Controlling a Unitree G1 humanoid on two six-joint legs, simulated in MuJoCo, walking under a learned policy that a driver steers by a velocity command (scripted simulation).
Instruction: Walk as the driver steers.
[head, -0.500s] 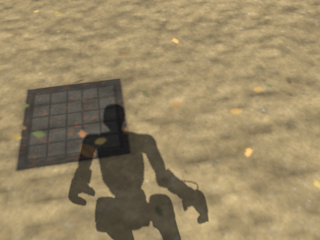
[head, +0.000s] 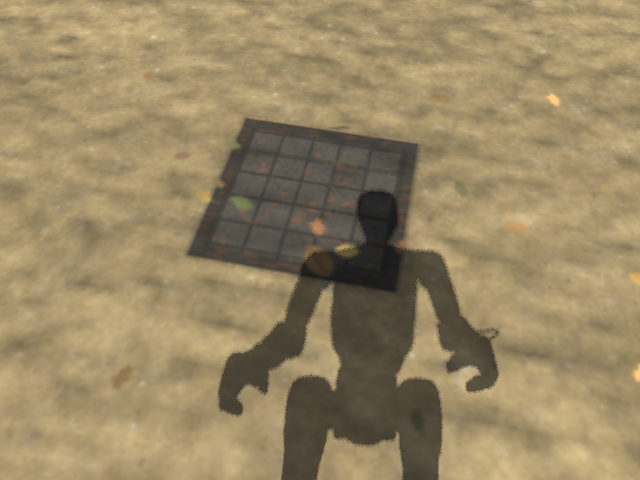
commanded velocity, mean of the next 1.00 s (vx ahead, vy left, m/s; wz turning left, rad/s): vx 0.00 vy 0.00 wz -0.23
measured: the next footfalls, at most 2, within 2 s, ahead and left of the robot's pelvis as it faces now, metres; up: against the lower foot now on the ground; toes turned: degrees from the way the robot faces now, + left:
right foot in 0.50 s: +0.00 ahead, -0.09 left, +0.00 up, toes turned -3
left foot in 0.98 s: +0.07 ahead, +0.10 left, +0.00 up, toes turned -24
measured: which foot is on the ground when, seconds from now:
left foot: down 0.00-0.50, up 0.52-0.96, down 0.98-1.00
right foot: down 0.00-0.00, up 0.02-0.48, down 0.50-0.98, up 1.00-1.00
